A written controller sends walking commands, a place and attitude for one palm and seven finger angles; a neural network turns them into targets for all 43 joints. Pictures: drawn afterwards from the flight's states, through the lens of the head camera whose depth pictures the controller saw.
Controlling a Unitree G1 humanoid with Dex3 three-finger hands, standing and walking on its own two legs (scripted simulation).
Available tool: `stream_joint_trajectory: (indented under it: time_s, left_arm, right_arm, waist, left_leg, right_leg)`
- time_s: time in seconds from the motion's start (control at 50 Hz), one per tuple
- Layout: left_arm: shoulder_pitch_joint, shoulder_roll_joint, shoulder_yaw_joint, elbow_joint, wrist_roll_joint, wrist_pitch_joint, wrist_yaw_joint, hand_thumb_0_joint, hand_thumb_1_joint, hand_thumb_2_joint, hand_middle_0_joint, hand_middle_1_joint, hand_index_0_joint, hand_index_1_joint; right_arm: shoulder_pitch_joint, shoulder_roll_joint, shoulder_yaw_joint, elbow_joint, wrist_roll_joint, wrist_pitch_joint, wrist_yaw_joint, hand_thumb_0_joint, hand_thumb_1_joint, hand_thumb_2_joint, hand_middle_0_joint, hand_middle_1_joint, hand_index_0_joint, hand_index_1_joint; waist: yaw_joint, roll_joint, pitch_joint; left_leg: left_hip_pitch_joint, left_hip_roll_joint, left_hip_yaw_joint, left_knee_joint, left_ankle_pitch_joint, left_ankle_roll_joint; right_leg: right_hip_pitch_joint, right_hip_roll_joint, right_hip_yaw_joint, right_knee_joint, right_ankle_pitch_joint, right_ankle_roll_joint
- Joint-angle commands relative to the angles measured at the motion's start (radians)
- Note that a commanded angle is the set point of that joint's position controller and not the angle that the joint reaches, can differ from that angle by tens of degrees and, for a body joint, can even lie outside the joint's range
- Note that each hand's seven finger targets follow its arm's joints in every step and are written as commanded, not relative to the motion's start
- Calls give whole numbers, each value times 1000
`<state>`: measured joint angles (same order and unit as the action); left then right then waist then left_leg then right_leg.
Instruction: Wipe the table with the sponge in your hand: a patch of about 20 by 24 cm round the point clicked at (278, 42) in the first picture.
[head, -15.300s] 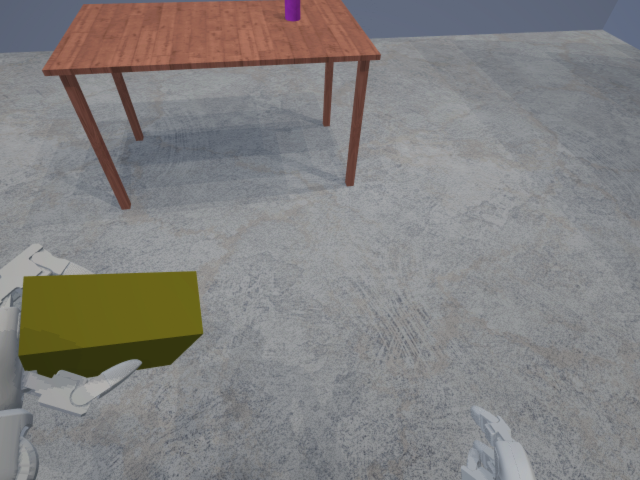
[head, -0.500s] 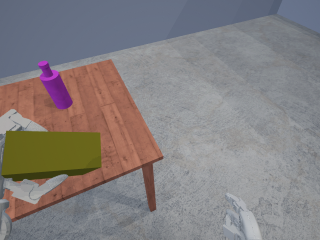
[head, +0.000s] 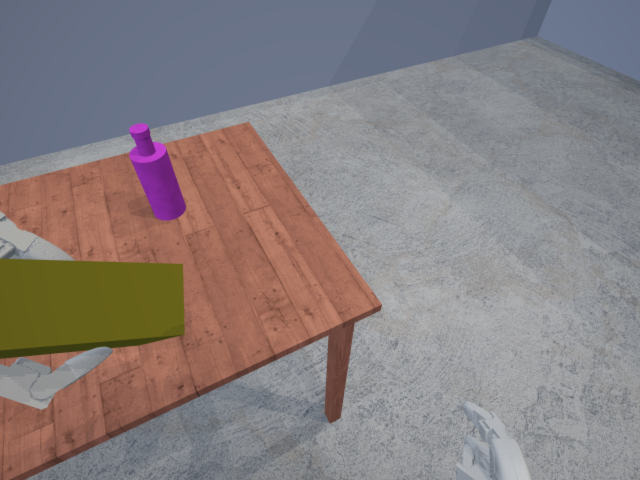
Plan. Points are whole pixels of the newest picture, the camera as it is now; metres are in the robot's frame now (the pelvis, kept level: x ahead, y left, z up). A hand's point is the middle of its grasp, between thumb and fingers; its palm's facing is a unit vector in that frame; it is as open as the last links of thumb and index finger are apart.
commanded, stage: shuffle to correct the standing spot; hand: left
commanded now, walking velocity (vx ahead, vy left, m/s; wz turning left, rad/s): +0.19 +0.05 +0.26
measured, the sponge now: (109, 311) +0.23 +0.20 +0.18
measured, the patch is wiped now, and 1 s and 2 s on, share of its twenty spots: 0.00 0.00 0.00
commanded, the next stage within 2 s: come to a stop and stand still in 1.46 s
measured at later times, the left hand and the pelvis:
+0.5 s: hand out of the picture +0.19 +0.32 +0.21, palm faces +0.42 -0.79 -0.44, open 10.3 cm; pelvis -0.01 +0.07 +0.01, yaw +2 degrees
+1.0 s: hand (0, 316) +0.21 +0.28 +0.19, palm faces +0.35 -0.82 -0.44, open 10.3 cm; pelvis +0.00 +0.04 +0.01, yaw +1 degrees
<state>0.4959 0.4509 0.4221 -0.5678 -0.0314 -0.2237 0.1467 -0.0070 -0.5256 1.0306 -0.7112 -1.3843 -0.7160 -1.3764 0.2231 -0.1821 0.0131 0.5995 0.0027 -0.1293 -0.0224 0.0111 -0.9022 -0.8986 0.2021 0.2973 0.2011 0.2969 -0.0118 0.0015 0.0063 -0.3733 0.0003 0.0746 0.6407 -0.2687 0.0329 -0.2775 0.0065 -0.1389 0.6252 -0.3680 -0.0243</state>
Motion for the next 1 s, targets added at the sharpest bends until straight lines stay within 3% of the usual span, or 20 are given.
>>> stream_joint_trajectory:
  time_s: [0.0,0.06,0.12,0.16,0.2,0.22,0.24,0.26,0.3,0.38,0.5,0.54,0.58,0.6,0.66,0.72,0.74,0.76,0.8,0.98]
  left_arm:
    - [-73,98,81,11,-22,-14,13,0,100,1300,-1200,-1600,-1200,-1600]
    - [-124,75,51,39,-8,-24,7,0,100,1300,-1200,-1600,-1200,-1600]
    - [-228,70,4,-50,14,-44,9,0,100,1300,-1200,-1600,-1200,-1600]
    - [-276,65,-21,-130,16,-40,16,0,100,1300,-1200,-1600,-1200,-1600]
    - [-311,76,-30,-252,16,-46,23,0,100,1300,-1200,-1600,-1200,-1600]
    - [-309,91,-13,-290,18,-52,28,0,100,1300,-1200,-1600,-1200,-1600]
    - [-316,107,-1,-319,23,-55,33,0,100,1300,-1200,-1600,-1200,-1600]
    - [-302,137,29,-301,34,-57,32,0,100,1300,-1200,-1600,-1200,-1600]
    - [-249,164,79,-261,12,-49,20,0,100,1300,-1200,-1600,-1200,-1600]
    - [-37,98,87,-227,-11,-50,1,0,100,1300,-1200,-1600,-1200,-1600]
    - [-82,90,59,-70,-12,0,-18,0,100,1300,-1200,-1600,-1200,-1600]
    - [-176,97,49,-45,-2,21,-17,0,100,1300,-1200,-1600,-1200,-1600]
    - [-242,78,14,-80,-12,47,-23,0,100,1300,-1200,-1600,-1200,-1600]
    - [-248,60,-12,-72,-20,61,-21,0,100,1300,-1200,-1600,-1200,-1600]
    - [-286,75,-18,-140,-20,44,-1,0,100,1300,-1200,-1600,-1200,-1600]
    - [-277,85,-6,-186,-7,25,-1,0,100,1300,-1200,-1600,-1200,-1600]
    - [-247,95,12,-186,-5,23,-1,0,100,1300,-1200,-1600,-1200,-1600]
    - [-209,99,27,-186,-8,24,-1,0,100,1300,-1200,-1600,-1200,-1600]
    - [-147,126,61,-238,-15,10,-4,0,100,1300,-1200,-1600,-1200,-1600]
    - [-2,76,63,-94,-54,33,-13,0,100,1300,-1200,-1600,-1200,-1600]
  right_arm:
    - [-67,-159,-66,-121,2,-11,-4,0,-900,-900,200,300,200,300]
    - [-82,-146,-47,-90,3,-14,-5,0,-900,-900,200,300,200,300]
    - [-123,-112,-30,-100,-5,-15,-22,0,-900,-900,200,300,200,300]
    - [-130,-105,-37,-102,-13,-36,-36,0,-900,-900,200,300,200,300]
    - [-122,-127,-58,-105,-17,-58,-50,0,-900,-900,200,300,200,300]
    - [-101,-157,-73,-113,-16,-60,-52,0,-900,-900,200,300,200,300]
    - [-95,-176,-77,-126,-13,-58,-47,0,-900,-900,200,300,200,300]
    - [-110,-158,-78,-132,-14,-52,-42,0,-900,-900,200,300,200,300]
    - [-137,-126,-66,-120,-14,-46,-38,0,-900,-900,200,300,200,300]
    - [-123,-133,-65,-129,2,-47,-11,0,-900,-900,200,300,200,300]
    - [-100,-131,-37,-137,7,-23,-31,0,-900,-900,200,300,200,300]
    - [-95,-130,-39,-131,-3,-12,-38,0,-900,-900,200,300,200,300]
    - [-112,-127,-48,-137,8,-11,-38,0,-900,-900,200,300,200,300]
    - [-121,-128,-42,-133,8,-15,-39,0,-900,-900,200,300,200,300]
    - [-130,-113,-20,-120,3,-28,-37,0,-900,-900,200,300,200,300]
    - [-148,-138,-37,-131,-1,-34,-42,0,-900,-900,200,300,200,300]
    - [-141,-144,-44,-138,3,-27,-39,0,-900,-900,200,300,200,300]
    - [-135,-146,-51,-145,8,-22,-36,0,-900,-900,200,300,200,300]
    - [-147,-124,-38,-156,2,-14,-33,0,-900,-900,200,300,200,300]
    - [-89,-137,-56,-162,12,16,-38,0,-900,-900,200,300,200,300]
  waist:
    - [20,-277,-39]
    - [6,-187,-4]
    - [19,-180,-27]
    - [26,-141,-56]
    - [10,63,-92]
    - [6,222,-120]
    - [7,386,-111]
    - [17,315,-108]
    - [11,253,-112]
    - [22,257,-155]
    - [8,104,-96]
    - [-2,3,-60]
    - [-2,-187,-61]
    - [-3,-217,-40]
    - [-3,-78,-112]
    - [17,123,-105]
    - [24,126,-120]
    - [23,109,-127]
    - [18,222,-132]
    - [-8,-28,-111]
  left_leg:
    - [-327,-6,-72,384,-212,-40]
    - [-296,61,-117,461,-69,-55]
    - [-60,56,-40,131,-68,-19]
    - [104,-16,55,-37,4,-15]
    - [278,-14,20,-160,42,-20]
    - [347,93,-152,-228,43,21]
    - [367,269,-452,-321,149,103]
    - [323,320,-530,-367,218,164]
    - [217,328,-524,-394,113,185]
    - [129,225,-236,-338,155,107]
    - [-60,190,-190,-350,-303,31]
    - [-70,114,-128,-245,-351,-2]
    - [45,20,-48,20,-179,-19]
    - [61,13,-52,106,-101,-19]
    - [133,19,-40,-57,29,-18]
    - [195,138,-189,-242,228,17]
    - [182,169,-219,-253,260,29]
    - [151,158,-196,-220,291,27]
    - [116,157,-202,-234,300,26]
    - [72,68,-95,-132,-10,1]
  right_leg:
    - [178,-458,623,-420,-26,-191]
    - [114,-366,354,-349,227,-164]
    - [22,-280,161,-296,227,-103]
    - [0,-221,133,-286,88,-90]
    - [-57,-166,115,-124,19,-64]
    - [-125,-104,87,37,-9,-27]
    - [-246,-9,56,220,-153,16]
    - [-263,6,110,353,-212,8]
    - [-224,-25,152,444,-170,11]
    - [-81,-2,80,218,-23,14]
    - [182,21,50,-209,66,14]
    - [135,-41,166,-303,-10,-38]
    - [-49,-172,412,-430,-181,-113]
    - [-82,-233,456,-446,-108,-146]
    - [45,-193,290,-307,211,-115]
    - [49,-65,183,-173,250,-30]
    - [78,-46,174,-167,252,-19]
    - [122,-41,178,-176,299,-19]
    - [164,-41,139,-167,312,-19]
    - [104,-109,261,-276,181,-66]
